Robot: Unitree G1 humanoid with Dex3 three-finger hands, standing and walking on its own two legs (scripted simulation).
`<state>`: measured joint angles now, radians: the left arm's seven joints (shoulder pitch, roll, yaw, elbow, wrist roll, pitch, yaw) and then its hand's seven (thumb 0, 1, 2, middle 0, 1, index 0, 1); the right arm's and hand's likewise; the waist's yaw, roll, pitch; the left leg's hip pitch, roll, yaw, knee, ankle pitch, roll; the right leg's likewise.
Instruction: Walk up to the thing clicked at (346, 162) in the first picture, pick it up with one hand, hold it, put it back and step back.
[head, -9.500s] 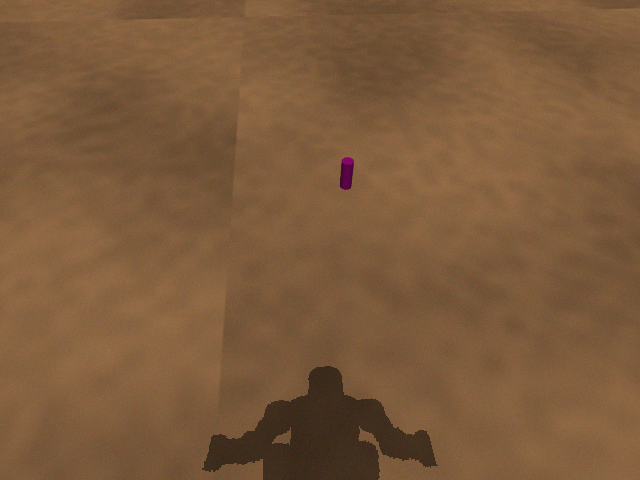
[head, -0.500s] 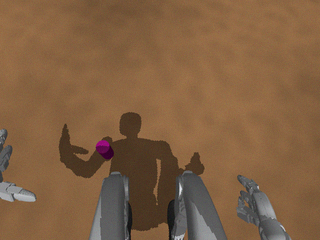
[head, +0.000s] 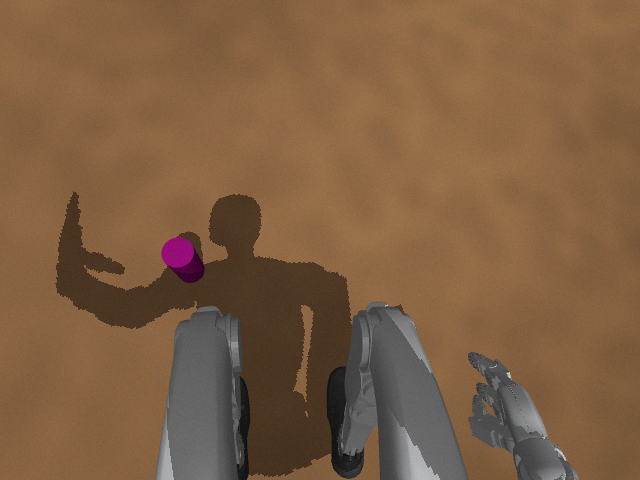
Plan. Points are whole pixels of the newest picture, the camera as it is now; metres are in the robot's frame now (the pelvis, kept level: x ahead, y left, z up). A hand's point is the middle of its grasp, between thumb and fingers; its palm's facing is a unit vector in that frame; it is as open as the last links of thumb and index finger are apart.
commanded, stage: go down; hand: left
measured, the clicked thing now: (185, 262) +0.43 +0.22 -0.38
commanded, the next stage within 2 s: none
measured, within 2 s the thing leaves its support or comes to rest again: neither
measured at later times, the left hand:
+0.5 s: hand out of the picture +0.35 +0.40 -0.06, palm faces +0.13 -0.99 -0.10, open 17.7 cm
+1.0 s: hand out of the picture +0.36 +0.41 -0.07, palm faces +0.12 -0.99 -0.08, open 17.7 cm
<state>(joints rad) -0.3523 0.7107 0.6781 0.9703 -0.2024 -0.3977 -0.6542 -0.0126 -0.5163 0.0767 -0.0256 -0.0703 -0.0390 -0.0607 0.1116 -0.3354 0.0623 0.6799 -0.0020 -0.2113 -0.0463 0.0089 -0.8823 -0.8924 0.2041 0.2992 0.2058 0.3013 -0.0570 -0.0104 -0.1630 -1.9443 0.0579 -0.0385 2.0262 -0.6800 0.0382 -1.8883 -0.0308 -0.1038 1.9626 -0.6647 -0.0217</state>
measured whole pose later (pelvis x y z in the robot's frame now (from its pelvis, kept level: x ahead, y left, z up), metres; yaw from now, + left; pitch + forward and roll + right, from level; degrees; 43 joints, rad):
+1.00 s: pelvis -0.01 +0.00 -0.07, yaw -2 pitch +32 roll -8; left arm -0.54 0.90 0.79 1.09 -0.25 -0.42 -0.80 -0.02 -0.61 0.07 -0.04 -0.09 -0.05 -0.08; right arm 0.09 -0.37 0.13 0.68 -0.04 -0.22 -0.05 0.01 -0.89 -0.90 0.20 0.30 0.21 0.30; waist -0.08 -0.04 -0.08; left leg -2.15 0.06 -0.08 2.27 -0.68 0.05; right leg -2.07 -0.04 -0.13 2.18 -0.66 -0.02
